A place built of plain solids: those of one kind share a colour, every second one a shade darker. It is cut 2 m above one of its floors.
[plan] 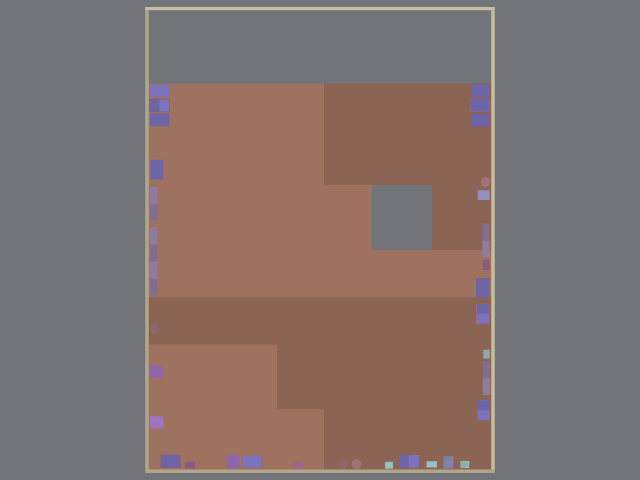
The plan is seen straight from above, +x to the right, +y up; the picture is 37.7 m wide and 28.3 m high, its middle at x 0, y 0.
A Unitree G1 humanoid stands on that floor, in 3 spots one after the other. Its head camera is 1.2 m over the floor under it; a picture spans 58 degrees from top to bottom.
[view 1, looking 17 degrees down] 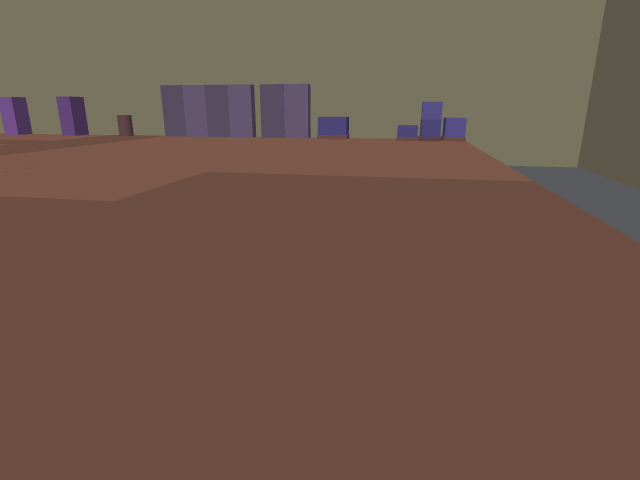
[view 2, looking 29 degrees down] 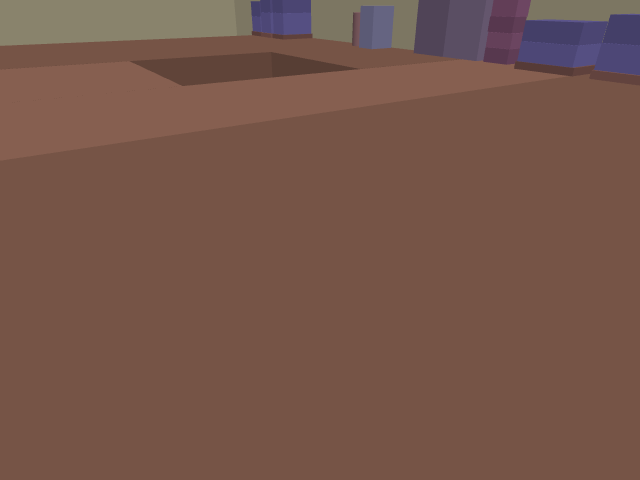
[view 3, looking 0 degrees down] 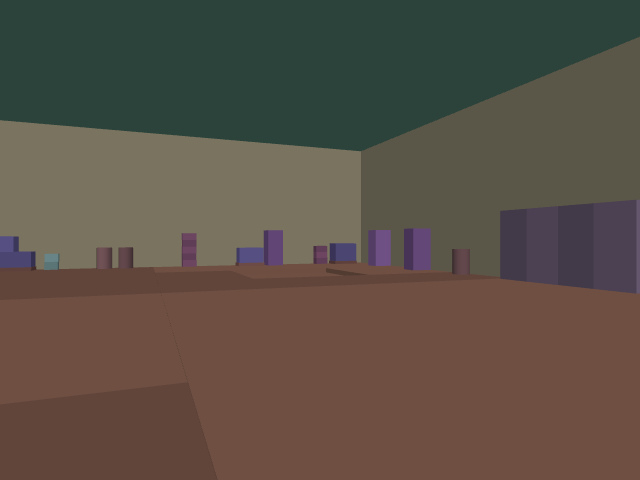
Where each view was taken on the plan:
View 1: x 8.13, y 7.05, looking -169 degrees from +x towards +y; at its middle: floor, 4.10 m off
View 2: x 0.95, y -7.85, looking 57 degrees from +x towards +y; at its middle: floor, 2.48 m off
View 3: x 0.57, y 7.05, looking -112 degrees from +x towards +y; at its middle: wall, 22.20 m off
